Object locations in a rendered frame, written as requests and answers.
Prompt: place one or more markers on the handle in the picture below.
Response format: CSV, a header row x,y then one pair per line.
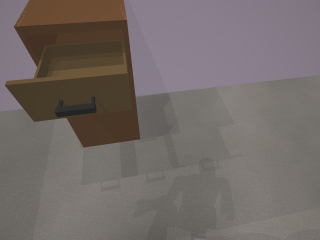
x,y
79,109

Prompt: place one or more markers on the cabinet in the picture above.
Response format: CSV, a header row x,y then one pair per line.
x,y
55,22

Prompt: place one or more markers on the drawer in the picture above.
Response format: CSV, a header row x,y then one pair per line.
x,y
74,73

